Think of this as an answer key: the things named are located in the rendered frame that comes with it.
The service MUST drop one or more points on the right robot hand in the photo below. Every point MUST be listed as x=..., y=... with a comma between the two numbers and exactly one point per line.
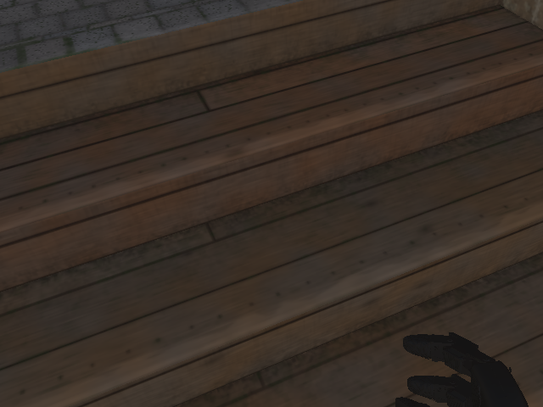
x=492, y=384

